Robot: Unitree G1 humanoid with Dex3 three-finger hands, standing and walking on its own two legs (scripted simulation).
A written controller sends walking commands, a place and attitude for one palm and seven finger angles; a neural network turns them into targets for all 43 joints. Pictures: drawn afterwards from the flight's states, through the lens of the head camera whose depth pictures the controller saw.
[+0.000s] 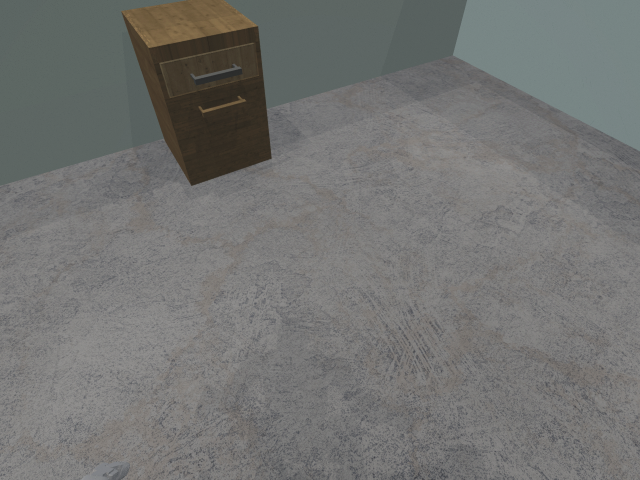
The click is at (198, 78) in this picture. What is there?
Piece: drawer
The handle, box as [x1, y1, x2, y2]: [190, 64, 242, 84]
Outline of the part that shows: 242,73 241,68 239,66 237,67 234,64 232,64 234,67 217,72 196,77 192,73 190,74 196,84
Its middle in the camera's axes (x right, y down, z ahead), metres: -0.43 -0.67 +1.57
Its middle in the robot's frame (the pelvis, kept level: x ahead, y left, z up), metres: +1.58 +0.50 -0.24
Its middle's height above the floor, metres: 0.53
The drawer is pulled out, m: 0.00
